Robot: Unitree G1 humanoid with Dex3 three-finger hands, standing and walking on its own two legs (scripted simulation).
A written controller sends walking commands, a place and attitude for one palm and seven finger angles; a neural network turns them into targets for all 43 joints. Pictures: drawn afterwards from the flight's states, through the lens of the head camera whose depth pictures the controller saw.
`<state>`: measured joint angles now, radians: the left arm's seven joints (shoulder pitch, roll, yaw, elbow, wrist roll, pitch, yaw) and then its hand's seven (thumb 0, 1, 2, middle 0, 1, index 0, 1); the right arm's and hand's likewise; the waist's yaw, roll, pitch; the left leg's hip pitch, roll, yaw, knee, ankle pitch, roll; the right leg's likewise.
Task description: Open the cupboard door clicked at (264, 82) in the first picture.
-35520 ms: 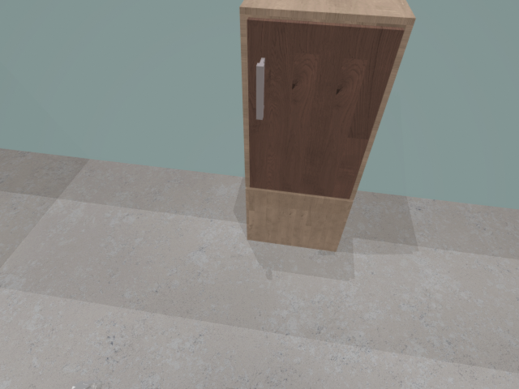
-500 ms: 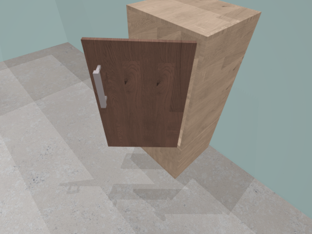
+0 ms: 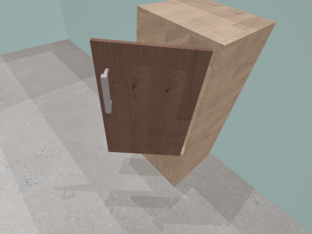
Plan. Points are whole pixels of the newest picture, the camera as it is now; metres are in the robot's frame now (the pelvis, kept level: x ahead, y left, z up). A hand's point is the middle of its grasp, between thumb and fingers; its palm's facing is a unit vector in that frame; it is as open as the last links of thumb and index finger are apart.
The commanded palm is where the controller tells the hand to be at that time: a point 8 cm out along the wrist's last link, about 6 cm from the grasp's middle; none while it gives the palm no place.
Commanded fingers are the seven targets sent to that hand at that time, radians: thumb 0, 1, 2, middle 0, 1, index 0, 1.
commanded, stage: come to a stop and stand still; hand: left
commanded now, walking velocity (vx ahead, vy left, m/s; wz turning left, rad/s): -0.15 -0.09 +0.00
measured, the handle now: (107, 91) +0.55 +0.21 +0.05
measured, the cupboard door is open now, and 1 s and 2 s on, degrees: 46 46 46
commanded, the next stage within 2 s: look again from close up in 1.34 s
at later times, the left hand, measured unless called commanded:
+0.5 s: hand out of the picture +0.13 +0.17 -0.16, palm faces +0.04 -0.98 -0.19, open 7.3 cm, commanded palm none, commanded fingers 0.00 0.90 0.90 -0.20 -0.30 -0.20 -0.30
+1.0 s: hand out of the picture +0.02 +0.13 -0.16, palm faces +0.07 -0.98 -0.19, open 7.3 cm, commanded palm none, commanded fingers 0.00 0.90 0.90 -0.20 -0.30 -0.20 -0.30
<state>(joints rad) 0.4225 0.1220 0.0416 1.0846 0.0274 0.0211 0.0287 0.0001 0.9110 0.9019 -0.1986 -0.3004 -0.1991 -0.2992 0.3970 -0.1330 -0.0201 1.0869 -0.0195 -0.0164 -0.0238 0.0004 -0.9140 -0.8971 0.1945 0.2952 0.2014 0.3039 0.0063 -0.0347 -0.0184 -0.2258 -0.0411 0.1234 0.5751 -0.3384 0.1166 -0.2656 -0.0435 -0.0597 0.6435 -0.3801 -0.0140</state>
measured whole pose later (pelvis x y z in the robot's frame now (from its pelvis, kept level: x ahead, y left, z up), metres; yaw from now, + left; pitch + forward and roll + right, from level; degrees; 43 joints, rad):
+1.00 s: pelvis +0.04 -0.04 +0.02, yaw +1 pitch -2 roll +0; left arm 0.30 0.14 -0.01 1.12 0.01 0.00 0.04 0.00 0.93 0.90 -0.20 -0.30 -0.20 -0.30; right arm 0.25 -0.15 0.00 1.16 -0.01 -0.01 -0.04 0.00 -0.92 -0.90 0.20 0.30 0.20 0.30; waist 0.01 0.00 0.03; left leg -0.06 -0.02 0.09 0.34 -0.25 0.03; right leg -0.13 0.02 -0.06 0.38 -0.21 -0.04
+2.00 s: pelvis +0.01 -0.02 +0.01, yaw +2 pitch -1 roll +0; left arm 0.30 0.14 -0.01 1.09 0.01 -0.01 0.04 0.00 0.92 0.90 -0.20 -0.30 -0.20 -0.30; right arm 0.32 -0.14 0.03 1.10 -0.01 -0.03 -0.03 0.00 -0.91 -0.90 0.20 0.30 0.20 0.30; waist 0.00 0.01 0.02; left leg -0.16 -0.05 0.09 0.44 -0.26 0.07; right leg -0.23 -0.02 -0.06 0.47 -0.22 -0.02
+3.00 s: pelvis +0.00 -0.05 -0.04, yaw +4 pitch +11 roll -1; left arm 0.29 0.32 0.33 0.18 -0.37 -0.38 -0.42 0.00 -0.04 0.50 -0.27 -0.91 -0.27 -0.91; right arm 0.32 -0.30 0.00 0.59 0.05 -0.24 -0.07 0.01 -0.91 -0.90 0.20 0.30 0.21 0.30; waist -0.02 0.02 -0.09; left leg -0.67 0.01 0.03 0.95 -0.46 0.03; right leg -0.69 0.01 -0.13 0.91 -0.40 -0.06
